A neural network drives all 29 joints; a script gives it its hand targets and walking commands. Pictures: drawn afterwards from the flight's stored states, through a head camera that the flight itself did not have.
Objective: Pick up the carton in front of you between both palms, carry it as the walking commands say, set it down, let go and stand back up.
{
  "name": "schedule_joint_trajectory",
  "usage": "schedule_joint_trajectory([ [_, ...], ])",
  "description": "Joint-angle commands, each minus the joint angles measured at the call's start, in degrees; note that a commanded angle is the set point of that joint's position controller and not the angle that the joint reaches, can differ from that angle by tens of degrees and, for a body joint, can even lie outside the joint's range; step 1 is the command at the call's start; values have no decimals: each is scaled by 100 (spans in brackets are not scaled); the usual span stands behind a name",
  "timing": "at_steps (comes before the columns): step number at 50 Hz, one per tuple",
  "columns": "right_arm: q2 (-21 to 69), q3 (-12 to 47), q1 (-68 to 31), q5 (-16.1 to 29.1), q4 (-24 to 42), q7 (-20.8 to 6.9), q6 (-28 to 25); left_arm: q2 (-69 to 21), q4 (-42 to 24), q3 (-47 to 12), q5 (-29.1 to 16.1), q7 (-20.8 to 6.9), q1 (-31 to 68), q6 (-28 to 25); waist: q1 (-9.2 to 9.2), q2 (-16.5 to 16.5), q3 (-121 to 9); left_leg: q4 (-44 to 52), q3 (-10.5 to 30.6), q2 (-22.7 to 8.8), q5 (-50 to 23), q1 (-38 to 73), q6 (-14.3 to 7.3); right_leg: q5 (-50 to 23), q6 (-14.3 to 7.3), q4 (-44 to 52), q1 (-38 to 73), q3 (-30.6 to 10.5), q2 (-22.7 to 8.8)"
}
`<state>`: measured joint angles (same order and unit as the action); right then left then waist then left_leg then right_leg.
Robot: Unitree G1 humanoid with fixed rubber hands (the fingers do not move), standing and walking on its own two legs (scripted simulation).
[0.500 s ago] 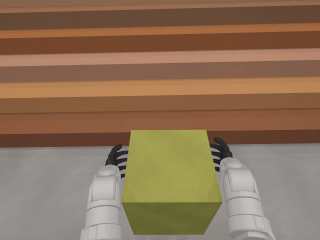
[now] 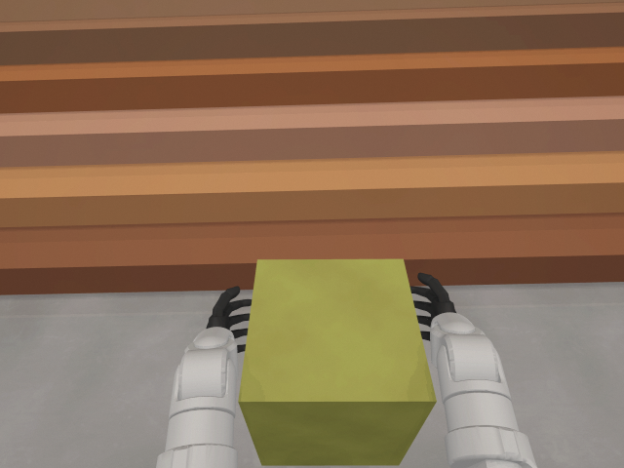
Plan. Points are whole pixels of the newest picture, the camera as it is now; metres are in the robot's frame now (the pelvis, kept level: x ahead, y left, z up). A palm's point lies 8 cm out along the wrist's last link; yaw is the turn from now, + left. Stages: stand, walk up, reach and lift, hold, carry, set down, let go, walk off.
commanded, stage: hold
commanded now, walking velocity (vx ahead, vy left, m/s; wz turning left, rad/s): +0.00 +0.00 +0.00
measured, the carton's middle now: (330, 365) +0.29 +0.00 -0.03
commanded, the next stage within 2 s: carry in 0.08 s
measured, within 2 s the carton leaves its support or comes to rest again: neither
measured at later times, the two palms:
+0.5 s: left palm (262, 270) +0.36 +0.09 +0.10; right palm (479, 271) +0.34 -0.21 +0.10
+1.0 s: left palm (285, 186) +0.61 +0.06 +0.07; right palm (446, 190) +0.57 -0.24 +0.08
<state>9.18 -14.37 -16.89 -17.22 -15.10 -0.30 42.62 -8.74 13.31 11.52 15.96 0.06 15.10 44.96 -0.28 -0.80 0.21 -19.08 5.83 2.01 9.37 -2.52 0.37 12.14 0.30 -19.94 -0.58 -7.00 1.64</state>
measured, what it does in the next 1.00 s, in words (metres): walks ahead: left foot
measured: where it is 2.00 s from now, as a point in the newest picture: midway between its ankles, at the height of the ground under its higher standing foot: (350, 308)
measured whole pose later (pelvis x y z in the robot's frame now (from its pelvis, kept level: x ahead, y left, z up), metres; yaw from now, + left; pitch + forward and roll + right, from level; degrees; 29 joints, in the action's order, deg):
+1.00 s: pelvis +0.37 -0.06 -0.01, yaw -7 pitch +4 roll +0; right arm 7.7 -2.0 4.5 0.6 28.5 10.9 64.5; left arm -8.0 -29.0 3.4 0.1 10.9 -6.3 64.4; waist -2.0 0.5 -9.0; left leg -14.8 -12.5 -2.7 19.7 1.0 0.8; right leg 6.4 0.0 -32.3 -32.7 9.4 -5.9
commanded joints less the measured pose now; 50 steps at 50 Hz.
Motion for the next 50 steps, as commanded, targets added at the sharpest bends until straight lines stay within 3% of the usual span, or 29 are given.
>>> schedule_joint_trajectory([
  [1,5218,2996,-2304,1528,51,-1420,-46,-5179,-434,-2935,-1550,-1309,2745,-262,1,59,-1195,131,-158,303,-1154,747,85,-1192,33,345,-317,261,351],
  [3,5241,3012,-2278,1534,70,-1407,-39,-5146,-462,-2943,-1553,-1319,2740,-265,3,39,-1187,129,-166,314,-1133,722,76,-1226,43,348,-301,250,344],
  [4,5312,3161,-2433,1635,149,-1392,-23,-5322,-557,-3171,-1621,-1329,3017,-277,13,304,-1004,-322,-262,-702,97,-26,-59,-205,-97,-115,-1159,42,-629],
  [6,5459,3424,-2549,1840,511,-1340,27,-5446,-1010,-3481,-1836,-1328,3379,-246,-19,496,-867,75,276,-685,3213,-348,-150,2733,-203,-111,-1932,-140,-373],
  [7,5516,3602,-2449,1915,645,-1301,89,-5475,-1169,-3597,-1973,-1328,3383,-185,-43,511,-860,353,644,-897,3810,-486,-268,2839,-113,-423,-2250,99,-242],
  [9,5512,3955,-2453,2103,1307,-1172,216,-5554,-1648,-3980,-2257,-1285,3311,-37,-17,1118,-1284,787,1158,-1446,3343,-630,-513,1326,7,-1675,-1985,767,14],
  [10,5520,4175,-2306,2168,1574,-1112,325,-5535,-1842,-4209,-2357,-1255,3123,73,19,980,-1432,587,1151,-1584,2803,-394,-614,1009,-19,-1605,-2012,782,-105],
  [12,5356,4398,-1951,2190,1839,-971,605,-5399,-2055,-4399,-2513,-1196,2806,306,11,390,-1710,110,605,-1231,2381,-445,-500,831,-61,-713,-1551,867,-123],
  [13,5256,4450,-1801,2160,1935,-894,746,-5302,-2177,-4400,-2514,-1154,2694,436,24,118,-1769,-219,235,-991,2507,-1030,-379,1168,-177,-267,-942,592,-293],
  [14,5173,4512,-1730,2167,2136,-820,883,-5141,-2313,-4385,-2518,-1100,2483,566,119,-533,-1625,-1098,-337,-598,2535,-2084,-177,2016,-417,421,-248,-318,-843],
  [15,5143,4587,-1758,2226,2404,-766,1013,-4990,-2448,-4378,-2516,-1037,2326,676,218,-1596,-1306,-2314,-1039,-131,2175,-3440,41,2750,-769,1157,382,-1799,-1758],
  [16,5173,4720,-1999,2392,2707,-745,1152,-4955,-2656,-4367,-2473,-934,2291,793,231,-1523,-890,-2620,-940,-426,1894,-4069,58,2330,-1116,1312,266,-2365,-2296],
  [17,5240,4883,-2226,2583,3050,-727,1263,-5010,-2979,-4390,-2492,-825,2313,907,220,-1065,-825,-2827,-820,-580,1831,-4130,32,1347,-1256,1171,304,-2296,-2283],
  [19,5176,5030,-1950,2874,3393,-636,1467,-5049,-3548,-4473,-2570,-597,2090,1127,165,-341,-1013,-2504,-985,-575,1673,-4046,-15,-120,-1172,918,462,-1574,-2010],
  [21,5006,4976,-1217,2870,3518,-438,1683,-4842,-3968,-4506,-2645,-357,1738,1349,179,-533,-1366,-2083,-1326,-393,1178,-3677,28,-986,-959,681,707,-663,-1594],
  [24,4633,4845,-517,2765,4161,-43,1989,-4441,-4383,-4390,-2606,-21,904,1683,197,-875,-1519,-1448,-1612,-248,640,-3262,23,-1250,-893,635,669,-326,-1456],
  [27,4371,4552,-31,2673,4579,322,2236,-4157,-4699,-4095,-2533,265,348,1943,183,-941,-1512,-989,-1855,-149,257,-2476,-6,-1314,-849,379,169,-8,-1454],
  [29,4210,4339,95,2636,4806,532,2320,-3994,-5003,-4043,-2588,423,270,2032,91,-735,-1728,-396,-2023,-32,-149,-662,-113,-1926,-575,-588,-806,678,-1171],
  [30,4019,4205,49,2591,4802,645,2341,-3838,-5126,-4046,-2626,517,429,2068,3,-374,-2020,-404,-1682,-383,35,533,-285,-1743,-365,-1392,-1590,1000,-959],
  [31,3764,4039,83,2526,4774,765,2346,-3696,-5257,-4056,-2692,622,627,2109,-108,713,-2199,104,245,-1658,1367,1551,-770,-314,-94,-2940,-3009,1290,-608],
  [32,3577,3840,129,2450,4703,899,2338,-3513,-5328,-4059,-2769,721,784,2138,-100,1862,-2003,674,2273,-2839,1322,1931,-1300,1593,-6,-4222,-4448,1313,-60],
  [33,3528,3780,83,2455,4794,1009,2332,-3424,-5261,-4004,-2800,820,865,2142,-121,1209,-1824,605,2298,-2967,812,1709,-1554,1721,-141,-4940,-4757,714,-496],
  [34,3526,3759,56,2485,4910,1081,2300,-3370,-5211,-3882,-2783,895,754,2104,-144,567,-1798,614,1897,-2816,647,1334,-1478,1506,-260,-4985,-4716,660,-685],
  [35,3573,3773,-36,2505,4953,1128,2262,-3391,-5095,-3803,-2741,951,651,2059,-122,233,-1624,780,1432,-2601,792,785,-1293,1171,-247,-4876,-4574,564,-876],
  [36,3639,3806,-83,2546,4941,1161,2211,-3452,-5061,-3751,-2697,1002,586,2013,-101,157,-1553,974,1005,-2417,1036,368,-1126,852,-220,-4443,-4279,550,-1031],
  [39,3556,3973,-27,2686,4948,1134,2156,-3481,-4618,-3411,-2335,1174,-27,1890,-60,372,-1375,1298,16,-2110,784,-22,-905,333,-93,-3305,-3854,1015,-966],
  [43,3415,4121,153,2756,4829,1052,2150,-3487,-4394,-3324,-2126,1214,-319,1829,-57,631,-1004,1221,-917,-1694,12,-258,-732,-429,-25,-1693,-3256,1507,-713],
  [48,3545,4272,277,2780,4978,880,2123,-3610,-4920,-3883,-2478,976,125,1816,-80,985,-667,924,-1335,-1607,-478,-164,-630,-777,-32,-1071,-2693,2005,-541],
  [50,3512,4370,146,2831,5263,821,2120,-3597,-5239,-4090,-2650,893,237,1821,19,967,-880,6,-1692,-1478,-1360,-214,-475,-520,-90,-826,-1841,2284,-323],
])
